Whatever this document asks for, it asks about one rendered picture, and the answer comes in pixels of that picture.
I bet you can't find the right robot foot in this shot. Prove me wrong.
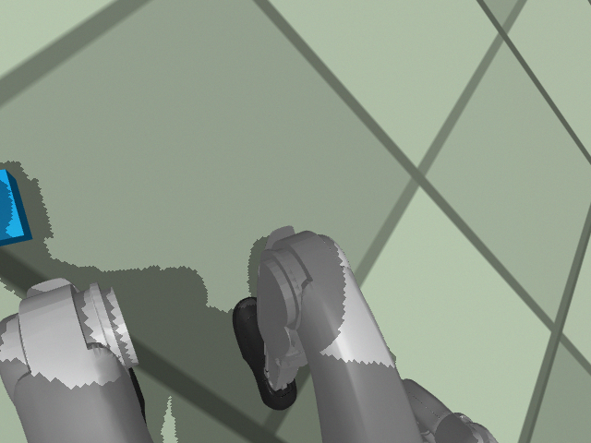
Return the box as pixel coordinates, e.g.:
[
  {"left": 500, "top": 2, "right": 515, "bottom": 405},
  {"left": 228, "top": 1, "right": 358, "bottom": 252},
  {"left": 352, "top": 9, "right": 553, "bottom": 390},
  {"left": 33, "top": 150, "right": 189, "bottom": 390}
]
[{"left": 233, "top": 297, "right": 296, "bottom": 411}]

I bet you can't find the right robot arm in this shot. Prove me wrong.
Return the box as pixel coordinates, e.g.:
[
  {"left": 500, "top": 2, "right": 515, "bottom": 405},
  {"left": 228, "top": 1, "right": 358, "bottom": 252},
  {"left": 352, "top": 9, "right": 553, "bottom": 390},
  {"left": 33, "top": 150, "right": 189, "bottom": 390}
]
[{"left": 434, "top": 413, "right": 498, "bottom": 443}]

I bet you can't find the carton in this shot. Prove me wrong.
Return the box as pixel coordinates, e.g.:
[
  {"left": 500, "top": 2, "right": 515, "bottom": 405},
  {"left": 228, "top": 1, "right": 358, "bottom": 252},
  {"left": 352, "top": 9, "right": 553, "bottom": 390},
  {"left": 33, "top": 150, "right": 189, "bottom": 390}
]
[{"left": 0, "top": 169, "right": 32, "bottom": 246}]

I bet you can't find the right robot hand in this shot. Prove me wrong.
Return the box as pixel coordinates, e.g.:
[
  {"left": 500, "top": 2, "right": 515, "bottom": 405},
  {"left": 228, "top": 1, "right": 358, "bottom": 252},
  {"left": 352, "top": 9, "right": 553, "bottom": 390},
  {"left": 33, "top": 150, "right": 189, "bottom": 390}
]
[{"left": 402, "top": 378, "right": 452, "bottom": 443}]

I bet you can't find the left robot foot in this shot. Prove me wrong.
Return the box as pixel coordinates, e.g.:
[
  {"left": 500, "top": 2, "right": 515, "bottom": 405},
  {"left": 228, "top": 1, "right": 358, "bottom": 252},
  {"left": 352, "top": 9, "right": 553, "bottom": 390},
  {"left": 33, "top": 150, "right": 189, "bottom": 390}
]
[{"left": 128, "top": 367, "right": 148, "bottom": 428}]

